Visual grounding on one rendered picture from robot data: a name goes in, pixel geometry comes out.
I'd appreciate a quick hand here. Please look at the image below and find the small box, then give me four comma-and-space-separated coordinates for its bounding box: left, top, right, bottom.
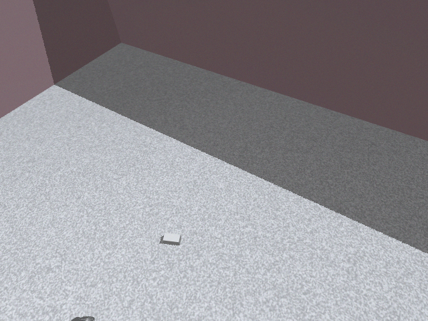
163, 233, 181, 245

